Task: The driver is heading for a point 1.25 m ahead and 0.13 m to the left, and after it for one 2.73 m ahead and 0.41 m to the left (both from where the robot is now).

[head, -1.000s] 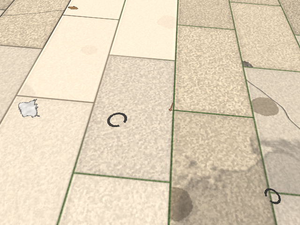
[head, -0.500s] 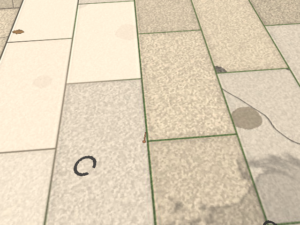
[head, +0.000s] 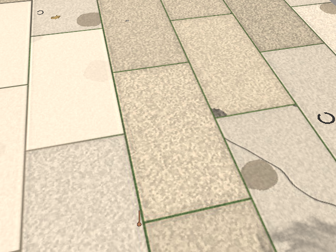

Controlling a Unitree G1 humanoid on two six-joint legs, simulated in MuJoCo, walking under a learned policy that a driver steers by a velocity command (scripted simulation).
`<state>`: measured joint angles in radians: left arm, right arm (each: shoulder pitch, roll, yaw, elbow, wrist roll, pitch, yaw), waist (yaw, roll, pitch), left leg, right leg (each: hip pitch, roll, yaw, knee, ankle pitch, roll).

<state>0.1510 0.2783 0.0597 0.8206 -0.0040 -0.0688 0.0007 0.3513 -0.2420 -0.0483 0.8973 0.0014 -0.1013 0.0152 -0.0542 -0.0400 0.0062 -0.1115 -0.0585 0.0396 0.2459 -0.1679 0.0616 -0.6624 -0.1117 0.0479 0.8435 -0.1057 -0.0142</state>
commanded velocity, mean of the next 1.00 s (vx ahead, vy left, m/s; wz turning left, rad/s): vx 0.30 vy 0.00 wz -0.01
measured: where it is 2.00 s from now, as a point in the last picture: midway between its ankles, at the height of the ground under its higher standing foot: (178, 223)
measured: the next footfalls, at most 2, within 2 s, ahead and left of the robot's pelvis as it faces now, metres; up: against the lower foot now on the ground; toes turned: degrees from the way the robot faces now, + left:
right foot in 0.24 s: +0.31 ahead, -0.15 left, +0.00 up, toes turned -2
left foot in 0.68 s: +0.53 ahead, +0.07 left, +0.00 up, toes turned +1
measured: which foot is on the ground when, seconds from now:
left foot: down 0.00-0.24, up 0.26-0.66, down 0.68-1.00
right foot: up 0.00-0.22, down 0.24-0.70, up 0.72-0.94, down 0.96-1.00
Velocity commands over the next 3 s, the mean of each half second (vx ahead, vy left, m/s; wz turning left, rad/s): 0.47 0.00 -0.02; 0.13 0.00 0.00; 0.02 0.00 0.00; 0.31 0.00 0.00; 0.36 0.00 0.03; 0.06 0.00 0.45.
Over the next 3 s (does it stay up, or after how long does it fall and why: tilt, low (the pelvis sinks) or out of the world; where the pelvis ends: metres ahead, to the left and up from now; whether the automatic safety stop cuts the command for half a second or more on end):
stays up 0.94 -0.05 -0.01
